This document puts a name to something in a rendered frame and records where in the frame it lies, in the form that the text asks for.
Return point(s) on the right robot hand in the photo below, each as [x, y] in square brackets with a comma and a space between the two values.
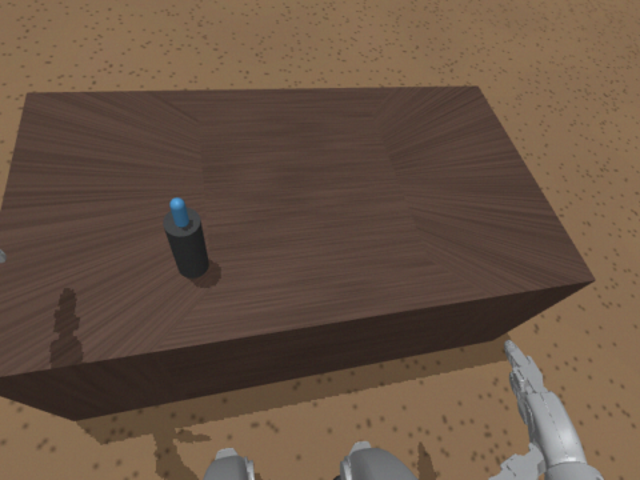
[553, 438]

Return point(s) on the right robot arm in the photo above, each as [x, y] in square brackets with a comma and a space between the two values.
[572, 471]

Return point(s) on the bottle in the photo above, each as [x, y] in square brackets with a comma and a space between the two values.
[185, 235]

